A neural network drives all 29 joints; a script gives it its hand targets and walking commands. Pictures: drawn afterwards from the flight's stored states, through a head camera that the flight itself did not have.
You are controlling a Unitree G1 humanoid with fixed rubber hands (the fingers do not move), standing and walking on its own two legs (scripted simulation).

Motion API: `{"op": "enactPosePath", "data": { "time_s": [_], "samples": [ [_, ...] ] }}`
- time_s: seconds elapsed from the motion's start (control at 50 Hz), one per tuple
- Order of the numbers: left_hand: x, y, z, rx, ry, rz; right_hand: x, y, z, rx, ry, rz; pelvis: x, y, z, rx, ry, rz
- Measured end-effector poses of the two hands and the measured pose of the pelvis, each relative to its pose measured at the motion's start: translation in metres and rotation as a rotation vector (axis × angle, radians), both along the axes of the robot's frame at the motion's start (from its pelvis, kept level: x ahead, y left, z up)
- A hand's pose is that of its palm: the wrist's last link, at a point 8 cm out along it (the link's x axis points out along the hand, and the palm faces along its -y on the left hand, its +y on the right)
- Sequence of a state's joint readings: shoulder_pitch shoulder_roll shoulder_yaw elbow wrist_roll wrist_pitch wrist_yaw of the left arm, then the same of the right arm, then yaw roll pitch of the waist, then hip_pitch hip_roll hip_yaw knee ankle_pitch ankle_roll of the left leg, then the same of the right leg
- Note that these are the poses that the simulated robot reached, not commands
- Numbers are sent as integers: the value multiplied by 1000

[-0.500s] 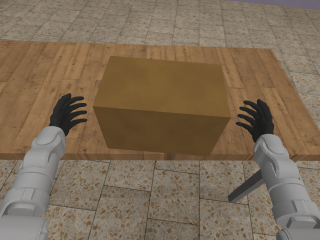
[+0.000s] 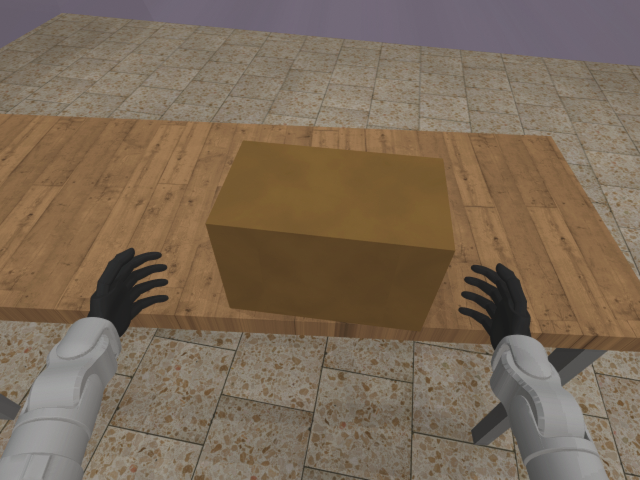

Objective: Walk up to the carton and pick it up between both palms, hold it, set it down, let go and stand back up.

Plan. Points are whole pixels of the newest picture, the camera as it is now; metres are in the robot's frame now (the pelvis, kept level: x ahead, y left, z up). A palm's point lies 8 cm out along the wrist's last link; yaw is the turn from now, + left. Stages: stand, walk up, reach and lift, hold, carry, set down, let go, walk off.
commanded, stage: set down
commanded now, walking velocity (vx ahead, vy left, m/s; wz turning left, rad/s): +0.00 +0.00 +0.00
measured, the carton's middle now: (332, 236) +0.44 +0.02 +0.04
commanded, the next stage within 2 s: none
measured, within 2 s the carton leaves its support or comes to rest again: neither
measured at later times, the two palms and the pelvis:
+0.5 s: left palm (92, 362) +0.23 +0.29 +0.05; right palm (520, 383) +0.22 -0.19 +0.05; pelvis +0.01 +0.01 +0.00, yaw -1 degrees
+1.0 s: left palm (113, 412) +0.19 +0.26 +0.01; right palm (526, 413) +0.20 -0.21 +0.01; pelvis +0.03 +0.00 +0.00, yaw -1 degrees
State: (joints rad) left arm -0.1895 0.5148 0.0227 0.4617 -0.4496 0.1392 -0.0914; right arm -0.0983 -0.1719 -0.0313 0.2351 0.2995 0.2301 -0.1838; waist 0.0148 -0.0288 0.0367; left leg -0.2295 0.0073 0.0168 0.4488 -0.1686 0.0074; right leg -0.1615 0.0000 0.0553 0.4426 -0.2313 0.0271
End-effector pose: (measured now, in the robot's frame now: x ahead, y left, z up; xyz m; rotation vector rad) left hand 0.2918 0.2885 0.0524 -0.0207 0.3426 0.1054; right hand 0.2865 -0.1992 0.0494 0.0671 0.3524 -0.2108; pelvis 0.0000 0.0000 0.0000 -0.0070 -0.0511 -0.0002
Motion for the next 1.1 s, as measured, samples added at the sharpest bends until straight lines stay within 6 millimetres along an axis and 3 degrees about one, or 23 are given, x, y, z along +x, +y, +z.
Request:
{"op": "enactPosePath", "data": {
  "time_s": [0.3, 0.64, 0.86, 1.1],
  "samples": [
    [-39, 4, -1, -4, -9, -23, -34, 1, 4, -27, 21, -19, 7, 5, 1, -6, -59, -1],
    [-87, -8, -3, 21, 44, -47, -85, 8, -5, -41, 95, -21, 16, 16, 3, -3, -96, -26],
    [-105, -18, -25, 34, 140, -16, -88, -5, -22, -90, 173, 10, 21, 10, 3, -1, -84, -25],
    [-101, -35, -46, 41, 216, -6, -84, -15, -46, -117, 232, 52, 33, -5, 3, 4, -56, -9]
  ]
}}
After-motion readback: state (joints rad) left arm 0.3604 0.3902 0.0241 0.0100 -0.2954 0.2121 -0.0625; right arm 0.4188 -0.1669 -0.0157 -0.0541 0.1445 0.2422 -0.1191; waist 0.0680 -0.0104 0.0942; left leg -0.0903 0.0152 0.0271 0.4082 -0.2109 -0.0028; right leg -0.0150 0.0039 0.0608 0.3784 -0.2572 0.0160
